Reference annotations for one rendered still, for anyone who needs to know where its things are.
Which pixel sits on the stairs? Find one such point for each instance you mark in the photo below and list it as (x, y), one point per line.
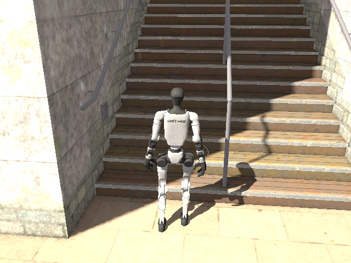
(238, 179)

